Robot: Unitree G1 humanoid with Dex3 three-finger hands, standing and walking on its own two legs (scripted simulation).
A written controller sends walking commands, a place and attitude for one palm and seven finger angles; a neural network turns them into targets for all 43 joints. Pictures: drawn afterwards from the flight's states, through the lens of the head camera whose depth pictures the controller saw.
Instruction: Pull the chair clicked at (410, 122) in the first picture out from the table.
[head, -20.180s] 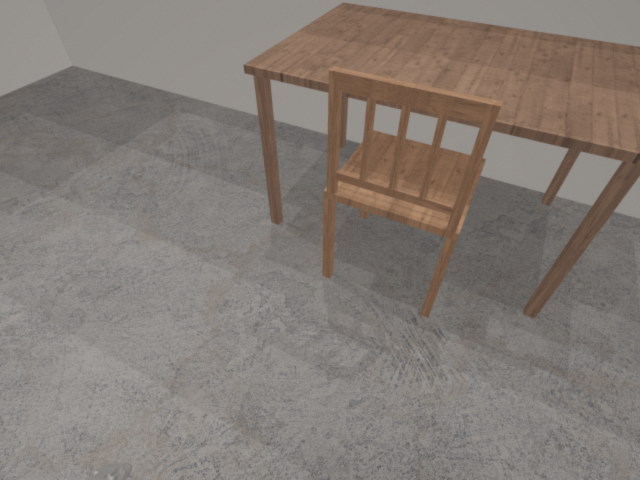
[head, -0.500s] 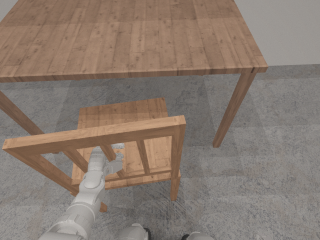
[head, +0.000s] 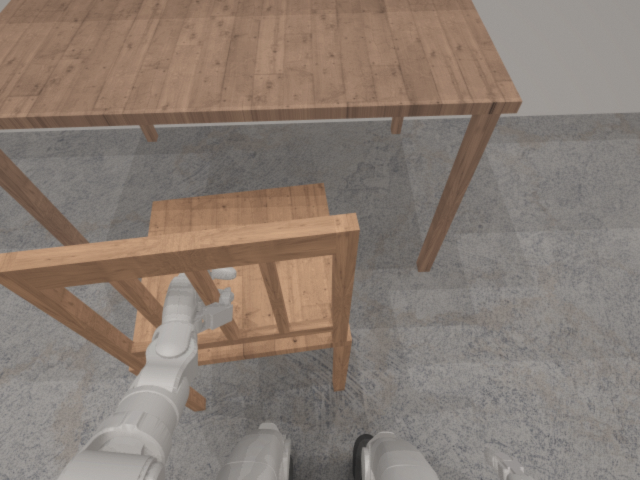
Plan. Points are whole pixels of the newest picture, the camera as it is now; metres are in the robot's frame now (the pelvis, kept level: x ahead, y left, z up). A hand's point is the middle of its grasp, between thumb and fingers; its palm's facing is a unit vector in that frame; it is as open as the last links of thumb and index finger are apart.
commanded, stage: step backward, pulling the chair out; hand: left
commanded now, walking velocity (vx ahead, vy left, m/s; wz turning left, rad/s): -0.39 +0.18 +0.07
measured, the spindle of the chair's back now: (216, 305) +0.36 +0.17 -0.09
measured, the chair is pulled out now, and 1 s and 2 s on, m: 0.24 0.35 0.62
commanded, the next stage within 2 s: stop walking, hand still on the chair in 1.66 s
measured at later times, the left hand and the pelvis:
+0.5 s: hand (209, 343) +0.29 +0.16 -0.05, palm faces +0.01 -0.99 -0.17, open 5.1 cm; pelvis -0.06 +0.03 +0.00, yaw +4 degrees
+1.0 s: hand (199, 386) +0.23 +0.16 -0.05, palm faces +0.00 -0.98 -0.18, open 5.1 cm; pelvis -0.12 +0.04 +0.01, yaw +3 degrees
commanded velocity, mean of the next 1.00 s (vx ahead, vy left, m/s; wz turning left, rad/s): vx -0.38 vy -0.03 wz -0.02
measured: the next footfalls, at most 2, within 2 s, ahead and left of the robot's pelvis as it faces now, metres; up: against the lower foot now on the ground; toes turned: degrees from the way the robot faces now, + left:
left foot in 0.24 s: -0.09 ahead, +0.19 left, +0.00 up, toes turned +4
right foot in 0.72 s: -0.03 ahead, -0.09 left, +0.00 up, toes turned +0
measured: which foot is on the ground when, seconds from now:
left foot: up 0.00-0.22, down 0.24-1.00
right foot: down 0.00-0.58, up 0.60-0.70, down 0.72-1.00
